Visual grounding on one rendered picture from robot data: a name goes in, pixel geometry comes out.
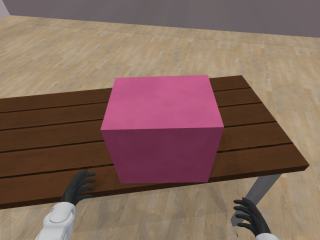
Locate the robot right hand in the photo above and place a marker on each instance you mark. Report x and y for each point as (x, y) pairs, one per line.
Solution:
(257, 224)

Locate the carton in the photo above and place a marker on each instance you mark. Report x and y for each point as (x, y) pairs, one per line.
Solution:
(162, 129)

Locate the robot left hand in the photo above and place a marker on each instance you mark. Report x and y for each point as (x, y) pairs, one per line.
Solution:
(74, 189)

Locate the robot left forearm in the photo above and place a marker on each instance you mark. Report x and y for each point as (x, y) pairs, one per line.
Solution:
(59, 223)

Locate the table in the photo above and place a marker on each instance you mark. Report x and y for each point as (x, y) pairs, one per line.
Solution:
(46, 139)

